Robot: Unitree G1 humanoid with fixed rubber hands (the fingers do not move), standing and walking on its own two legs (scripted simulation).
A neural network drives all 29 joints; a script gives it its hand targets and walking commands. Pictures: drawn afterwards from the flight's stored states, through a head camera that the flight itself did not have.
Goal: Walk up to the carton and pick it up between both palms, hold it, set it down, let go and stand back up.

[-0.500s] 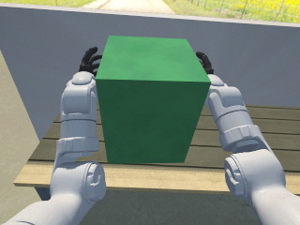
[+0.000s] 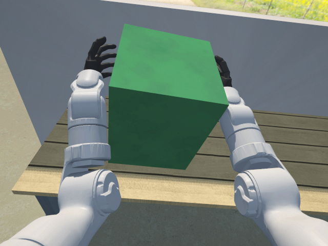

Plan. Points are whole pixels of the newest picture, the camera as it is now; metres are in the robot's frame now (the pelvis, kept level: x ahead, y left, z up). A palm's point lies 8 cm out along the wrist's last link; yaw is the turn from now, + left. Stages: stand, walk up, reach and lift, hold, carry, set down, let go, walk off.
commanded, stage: set down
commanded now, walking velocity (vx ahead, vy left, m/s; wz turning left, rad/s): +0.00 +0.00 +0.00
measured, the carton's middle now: (157, 103) +0.38 +0.02 +0.20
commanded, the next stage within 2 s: none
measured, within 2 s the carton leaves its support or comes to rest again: neither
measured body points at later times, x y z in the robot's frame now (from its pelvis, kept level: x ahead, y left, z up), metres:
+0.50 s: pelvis +0.01 -0.01 +0.00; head -0.02 +0.04 +0.45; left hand +0.41 +0.17 +0.20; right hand +0.42 -0.13 +0.19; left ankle +0.04 +0.13 -0.75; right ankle -0.03 -0.11 -0.75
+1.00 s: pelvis +0.01 -0.01 +0.00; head -0.01 +0.03 +0.45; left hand +0.41 +0.17 +0.16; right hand +0.43 -0.12 +0.15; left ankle +0.04 +0.13 -0.75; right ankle -0.03 -0.11 -0.75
